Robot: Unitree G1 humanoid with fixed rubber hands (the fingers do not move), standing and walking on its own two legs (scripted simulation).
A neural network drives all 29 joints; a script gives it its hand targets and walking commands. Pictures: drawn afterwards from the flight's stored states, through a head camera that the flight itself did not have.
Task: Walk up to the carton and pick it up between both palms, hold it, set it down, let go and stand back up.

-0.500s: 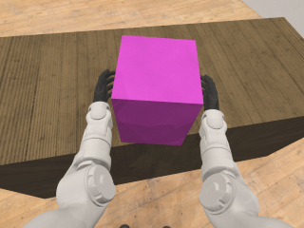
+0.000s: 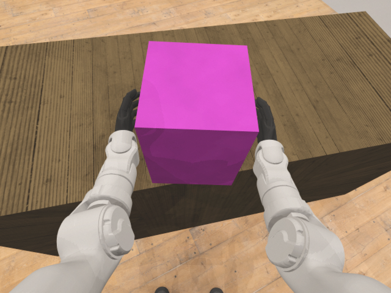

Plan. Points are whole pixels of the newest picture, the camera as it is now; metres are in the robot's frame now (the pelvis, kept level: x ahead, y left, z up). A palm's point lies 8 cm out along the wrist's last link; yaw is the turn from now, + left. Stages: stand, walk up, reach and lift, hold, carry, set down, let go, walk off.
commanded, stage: set down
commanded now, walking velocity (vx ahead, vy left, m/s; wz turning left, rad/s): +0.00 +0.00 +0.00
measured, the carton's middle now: (194, 121) +0.47 +0.02 +0.01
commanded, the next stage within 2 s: none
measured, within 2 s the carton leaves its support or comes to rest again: neither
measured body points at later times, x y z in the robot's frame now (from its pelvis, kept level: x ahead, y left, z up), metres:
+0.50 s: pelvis -0.02 +0.00 -0.02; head +0.08 +0.01 +0.41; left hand +0.46 +0.21 +0.04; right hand +0.46 -0.20 +0.05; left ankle -0.01 +0.12 -0.74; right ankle -0.02 -0.10 -0.74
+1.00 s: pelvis -0.04 +0.00 -0.01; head +0.02 +0.01 +0.43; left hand +0.45 +0.22 +0.14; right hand +0.45 -0.20 +0.15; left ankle -0.01 +0.12 -0.74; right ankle -0.02 -0.10 -0.74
